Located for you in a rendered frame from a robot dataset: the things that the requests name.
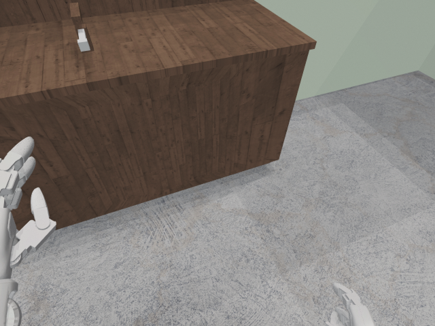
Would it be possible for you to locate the robot left hand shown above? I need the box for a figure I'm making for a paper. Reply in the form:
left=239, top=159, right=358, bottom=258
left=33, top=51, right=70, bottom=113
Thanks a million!
left=0, top=137, right=56, bottom=280

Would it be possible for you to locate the left robot forearm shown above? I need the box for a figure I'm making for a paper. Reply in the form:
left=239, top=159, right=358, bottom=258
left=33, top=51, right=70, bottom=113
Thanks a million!
left=0, top=278, right=22, bottom=326

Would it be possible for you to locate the counter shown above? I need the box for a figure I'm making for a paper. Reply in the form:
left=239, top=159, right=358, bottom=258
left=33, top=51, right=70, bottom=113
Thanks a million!
left=0, top=0, right=317, bottom=231

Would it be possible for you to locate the tap lever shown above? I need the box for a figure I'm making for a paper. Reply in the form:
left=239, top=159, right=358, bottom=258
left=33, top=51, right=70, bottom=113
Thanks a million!
left=77, top=29, right=90, bottom=52

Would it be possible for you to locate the robot right hand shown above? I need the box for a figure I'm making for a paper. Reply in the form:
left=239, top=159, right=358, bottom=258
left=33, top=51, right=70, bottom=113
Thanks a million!
left=326, top=283, right=376, bottom=326

